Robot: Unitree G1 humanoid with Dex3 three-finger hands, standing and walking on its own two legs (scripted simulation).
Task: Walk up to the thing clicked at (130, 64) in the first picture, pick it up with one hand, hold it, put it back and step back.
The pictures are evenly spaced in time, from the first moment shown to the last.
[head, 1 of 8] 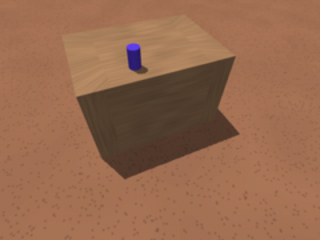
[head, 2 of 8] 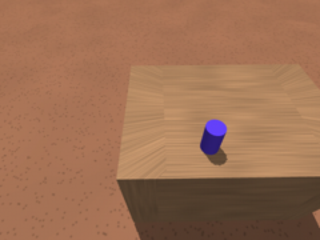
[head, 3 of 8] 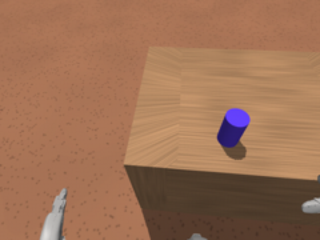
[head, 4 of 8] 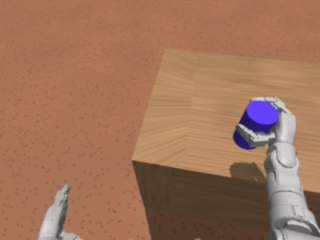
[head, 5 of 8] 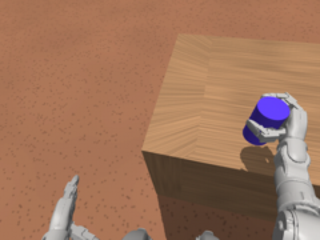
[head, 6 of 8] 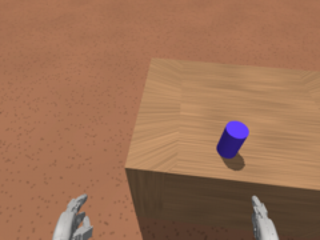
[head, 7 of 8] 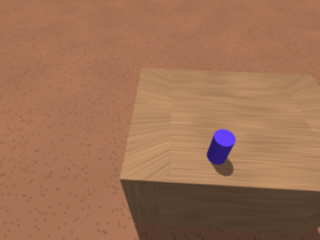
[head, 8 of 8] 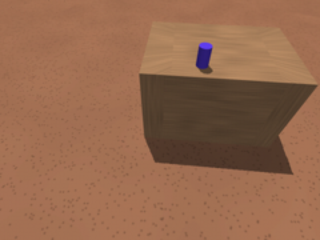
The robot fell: no
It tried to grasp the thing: yes
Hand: right
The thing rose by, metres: 0.21
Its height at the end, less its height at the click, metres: +0.00
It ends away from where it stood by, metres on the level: 0.01
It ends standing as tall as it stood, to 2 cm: yes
